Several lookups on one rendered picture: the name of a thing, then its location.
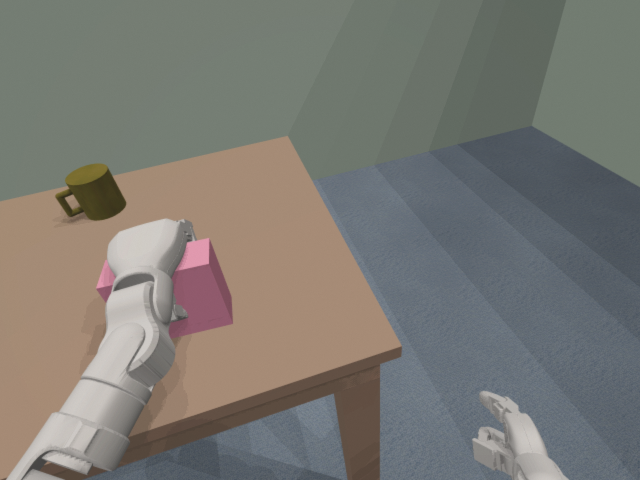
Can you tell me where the sponge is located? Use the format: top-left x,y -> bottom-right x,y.
96,238 -> 233,339

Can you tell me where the left robot hand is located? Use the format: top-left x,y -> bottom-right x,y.
107,218 -> 197,322

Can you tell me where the right robot hand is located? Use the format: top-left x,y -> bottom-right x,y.
472,391 -> 549,480

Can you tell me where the table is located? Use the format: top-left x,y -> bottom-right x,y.
0,136 -> 402,480

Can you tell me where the right robot forearm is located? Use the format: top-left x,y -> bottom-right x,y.
512,453 -> 569,480

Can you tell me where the left robot forearm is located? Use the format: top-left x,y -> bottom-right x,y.
6,267 -> 175,480

